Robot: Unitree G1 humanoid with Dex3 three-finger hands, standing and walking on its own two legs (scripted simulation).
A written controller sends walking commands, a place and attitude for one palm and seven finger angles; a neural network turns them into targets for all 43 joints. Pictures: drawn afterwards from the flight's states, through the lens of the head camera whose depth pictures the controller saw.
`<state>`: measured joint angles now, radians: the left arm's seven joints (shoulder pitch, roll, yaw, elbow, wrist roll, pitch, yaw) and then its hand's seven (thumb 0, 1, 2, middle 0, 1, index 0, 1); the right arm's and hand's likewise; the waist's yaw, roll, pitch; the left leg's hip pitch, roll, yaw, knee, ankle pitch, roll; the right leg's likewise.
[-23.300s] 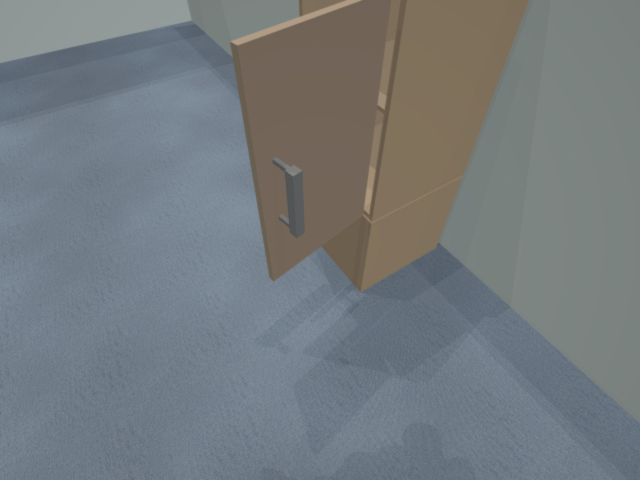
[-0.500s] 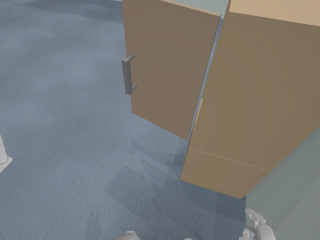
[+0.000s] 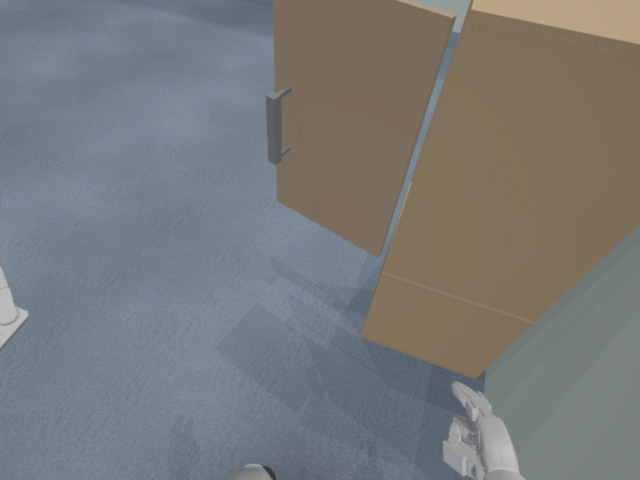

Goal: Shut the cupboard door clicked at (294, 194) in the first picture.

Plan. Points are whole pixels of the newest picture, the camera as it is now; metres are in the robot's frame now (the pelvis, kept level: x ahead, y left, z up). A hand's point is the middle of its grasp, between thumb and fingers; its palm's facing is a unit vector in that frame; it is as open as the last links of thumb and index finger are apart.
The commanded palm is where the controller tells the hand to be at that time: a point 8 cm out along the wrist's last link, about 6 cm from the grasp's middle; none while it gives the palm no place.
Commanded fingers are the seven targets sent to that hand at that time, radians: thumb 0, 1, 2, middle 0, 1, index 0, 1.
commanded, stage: stop stepping back and stand still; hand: left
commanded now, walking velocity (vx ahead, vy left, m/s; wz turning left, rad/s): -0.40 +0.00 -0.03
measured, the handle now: (280, 126) +0.82 +0.19 -0.05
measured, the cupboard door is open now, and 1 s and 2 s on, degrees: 75 75 75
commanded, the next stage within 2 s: none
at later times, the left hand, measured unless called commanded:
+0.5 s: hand out of the picture +0.09 +0.28 +0.18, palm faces +0.38 -0.82 -0.43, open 7.5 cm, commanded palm +0.03 +0.32 +0.19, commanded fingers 0.00 0.90 0.90 -0.20 -0.30 -0.20 -0.30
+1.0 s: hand out of the picture +0.03 +0.28 +0.19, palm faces +0.44 -0.77 -0.47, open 7.4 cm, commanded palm -0.02 +0.32 +0.19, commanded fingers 0.00 0.90 0.90 -0.20 -0.30 -0.20 -0.30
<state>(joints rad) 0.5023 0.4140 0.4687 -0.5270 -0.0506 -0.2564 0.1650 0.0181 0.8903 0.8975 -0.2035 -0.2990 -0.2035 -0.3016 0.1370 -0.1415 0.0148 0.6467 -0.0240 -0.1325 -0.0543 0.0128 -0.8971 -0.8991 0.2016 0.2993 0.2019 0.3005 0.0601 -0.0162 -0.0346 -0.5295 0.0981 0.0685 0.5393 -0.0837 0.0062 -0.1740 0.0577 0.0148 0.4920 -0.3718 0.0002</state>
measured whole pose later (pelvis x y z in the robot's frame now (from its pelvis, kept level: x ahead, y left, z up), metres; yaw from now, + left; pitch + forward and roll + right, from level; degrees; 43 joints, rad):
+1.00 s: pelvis -0.17 +0.02 +0.01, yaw -2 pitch +0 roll +2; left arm 0.56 0.42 0.41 -0.45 -0.03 -0.18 0.17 0.02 0.88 0.90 -0.21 -0.30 -0.21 -0.30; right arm 0.28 -0.21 -0.01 0.68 -0.02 -0.04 -0.08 0.01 -0.90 -0.90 0.20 0.30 0.20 0.30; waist 0.01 -0.03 -0.06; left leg -0.52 0.04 0.04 0.92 -0.31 -0.02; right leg -0.25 0.02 -0.08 0.47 -0.24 -0.09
